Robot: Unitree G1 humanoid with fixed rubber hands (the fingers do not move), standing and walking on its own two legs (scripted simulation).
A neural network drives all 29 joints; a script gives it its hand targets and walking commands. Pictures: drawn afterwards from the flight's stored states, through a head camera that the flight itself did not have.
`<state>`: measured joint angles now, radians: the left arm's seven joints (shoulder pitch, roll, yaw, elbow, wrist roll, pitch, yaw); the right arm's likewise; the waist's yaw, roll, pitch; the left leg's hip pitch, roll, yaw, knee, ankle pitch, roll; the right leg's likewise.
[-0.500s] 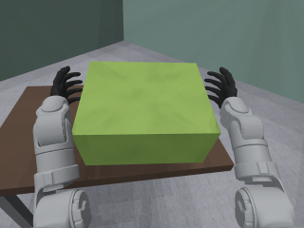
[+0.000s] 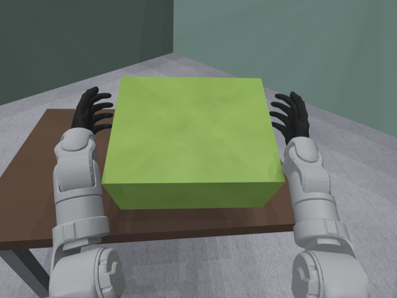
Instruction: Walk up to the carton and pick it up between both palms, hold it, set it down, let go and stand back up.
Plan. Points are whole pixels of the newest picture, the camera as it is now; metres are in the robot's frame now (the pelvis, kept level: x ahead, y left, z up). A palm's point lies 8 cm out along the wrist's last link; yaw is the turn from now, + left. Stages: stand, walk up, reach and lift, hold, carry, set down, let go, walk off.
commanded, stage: set down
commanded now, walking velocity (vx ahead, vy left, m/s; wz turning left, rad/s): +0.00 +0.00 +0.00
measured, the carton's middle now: (192, 142) +0.41 +0.01 +0.14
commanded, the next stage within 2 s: none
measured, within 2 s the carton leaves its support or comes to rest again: neither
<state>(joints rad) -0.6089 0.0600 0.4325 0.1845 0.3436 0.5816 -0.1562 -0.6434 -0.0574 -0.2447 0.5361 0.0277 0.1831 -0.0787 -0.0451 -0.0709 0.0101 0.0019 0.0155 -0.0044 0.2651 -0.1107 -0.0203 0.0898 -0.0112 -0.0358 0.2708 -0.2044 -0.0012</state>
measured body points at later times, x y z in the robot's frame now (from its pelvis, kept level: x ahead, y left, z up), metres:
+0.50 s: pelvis +0.01 -0.01 +0.00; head -0.02 +0.02 +0.45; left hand +0.39 +0.20 +0.16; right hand +0.38 -0.21 +0.18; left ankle +0.03 +0.13 -0.75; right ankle -0.02 -0.11 -0.75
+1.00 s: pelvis +0.01 +0.00 +0.00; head +0.00 +0.03 +0.45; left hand +0.41 +0.19 +0.12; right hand +0.40 -0.21 +0.14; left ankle +0.03 +0.13 -0.75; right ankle -0.02 -0.11 -0.75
